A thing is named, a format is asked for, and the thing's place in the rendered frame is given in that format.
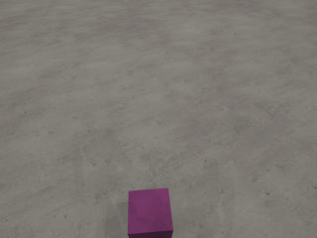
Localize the carton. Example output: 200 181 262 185
128 187 173 238

